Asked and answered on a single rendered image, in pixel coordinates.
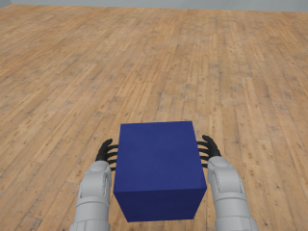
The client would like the left robot forearm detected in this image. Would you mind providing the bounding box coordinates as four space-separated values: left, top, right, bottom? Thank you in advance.
68 160 112 231

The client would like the carton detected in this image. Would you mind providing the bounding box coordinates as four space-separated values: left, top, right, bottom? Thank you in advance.
113 120 207 222

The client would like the right robot forearm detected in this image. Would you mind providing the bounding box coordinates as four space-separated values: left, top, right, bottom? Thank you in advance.
207 156 259 231

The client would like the right robot hand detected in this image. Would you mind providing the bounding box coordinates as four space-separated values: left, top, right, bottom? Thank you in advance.
196 135 221 168

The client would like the left robot hand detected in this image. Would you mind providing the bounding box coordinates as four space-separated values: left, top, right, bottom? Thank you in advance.
95 139 118 171

